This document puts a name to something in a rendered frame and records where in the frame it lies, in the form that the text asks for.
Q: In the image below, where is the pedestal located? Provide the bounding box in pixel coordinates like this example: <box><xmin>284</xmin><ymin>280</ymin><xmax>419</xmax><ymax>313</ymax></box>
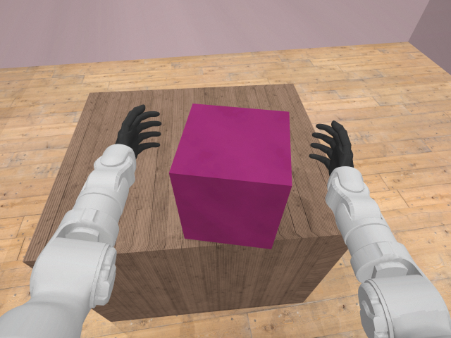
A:
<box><xmin>23</xmin><ymin>84</ymin><xmax>348</xmax><ymax>322</ymax></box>

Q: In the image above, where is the right robot forearm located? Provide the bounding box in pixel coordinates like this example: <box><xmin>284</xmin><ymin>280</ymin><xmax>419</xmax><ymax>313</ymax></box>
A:
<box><xmin>325</xmin><ymin>166</ymin><xmax>451</xmax><ymax>329</ymax></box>

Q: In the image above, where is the robot left hand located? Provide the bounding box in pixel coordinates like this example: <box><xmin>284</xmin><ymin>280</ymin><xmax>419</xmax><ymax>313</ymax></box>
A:
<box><xmin>115</xmin><ymin>104</ymin><xmax>161</xmax><ymax>159</ymax></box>

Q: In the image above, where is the robot right hand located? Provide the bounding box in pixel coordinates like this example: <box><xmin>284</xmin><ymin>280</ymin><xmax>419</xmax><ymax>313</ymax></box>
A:
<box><xmin>309</xmin><ymin>120</ymin><xmax>354</xmax><ymax>176</ymax></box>

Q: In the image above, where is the robot left upper arm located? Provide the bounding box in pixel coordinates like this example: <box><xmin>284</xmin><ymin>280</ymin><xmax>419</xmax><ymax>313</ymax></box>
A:
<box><xmin>0</xmin><ymin>237</ymin><xmax>117</xmax><ymax>338</ymax></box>

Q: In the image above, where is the carton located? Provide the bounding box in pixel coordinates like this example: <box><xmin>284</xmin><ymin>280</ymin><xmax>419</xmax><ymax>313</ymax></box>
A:
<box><xmin>169</xmin><ymin>104</ymin><xmax>292</xmax><ymax>249</ymax></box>

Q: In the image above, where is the robot right upper arm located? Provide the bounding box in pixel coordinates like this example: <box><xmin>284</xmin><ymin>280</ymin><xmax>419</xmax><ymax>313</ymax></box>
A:
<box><xmin>358</xmin><ymin>275</ymin><xmax>451</xmax><ymax>338</ymax></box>

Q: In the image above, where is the left robot forearm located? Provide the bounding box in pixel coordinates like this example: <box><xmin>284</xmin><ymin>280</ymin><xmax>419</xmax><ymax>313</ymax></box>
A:
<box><xmin>30</xmin><ymin>144</ymin><xmax>136</xmax><ymax>297</ymax></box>

